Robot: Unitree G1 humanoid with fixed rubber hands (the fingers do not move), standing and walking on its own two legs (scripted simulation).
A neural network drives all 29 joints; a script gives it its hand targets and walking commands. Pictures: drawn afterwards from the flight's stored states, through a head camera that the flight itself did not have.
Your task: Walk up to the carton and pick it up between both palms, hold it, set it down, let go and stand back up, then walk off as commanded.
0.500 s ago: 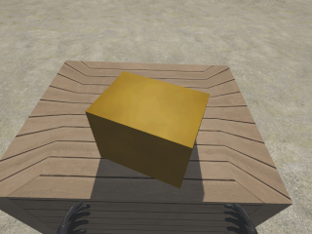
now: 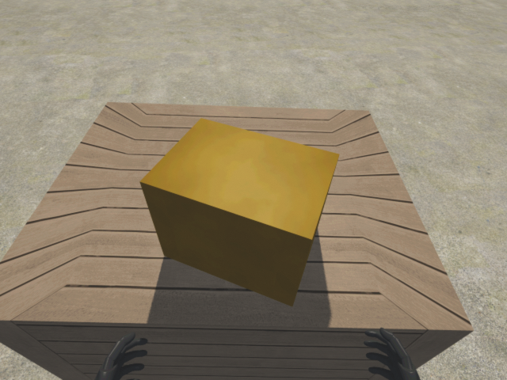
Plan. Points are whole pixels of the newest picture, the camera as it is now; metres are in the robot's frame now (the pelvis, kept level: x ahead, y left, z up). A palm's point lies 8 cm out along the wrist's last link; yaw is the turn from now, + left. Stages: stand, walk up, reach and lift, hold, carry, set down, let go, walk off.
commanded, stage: let go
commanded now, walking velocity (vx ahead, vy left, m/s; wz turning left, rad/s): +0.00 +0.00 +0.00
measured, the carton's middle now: (245, 208) +0.46 +0.03 -0.01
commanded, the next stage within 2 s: stand in 0.04 s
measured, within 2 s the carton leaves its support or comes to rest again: neither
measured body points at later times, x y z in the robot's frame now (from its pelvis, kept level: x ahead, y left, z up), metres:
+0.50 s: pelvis -0.01 +0.02 +0.00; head -0.03 +0.02 +0.45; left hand +0.09 +0.32 -0.10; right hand +0.11 -0.29 -0.11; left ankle -0.02 +0.14 -0.74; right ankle +0.01 -0.11 -0.74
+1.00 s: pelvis -0.02 +0.02 +0.00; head -0.02 +0.02 +0.45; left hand +0.05 +0.33 -0.12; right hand +0.08 -0.29 -0.12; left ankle -0.02 +0.14 -0.74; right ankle +0.01 -0.11 -0.74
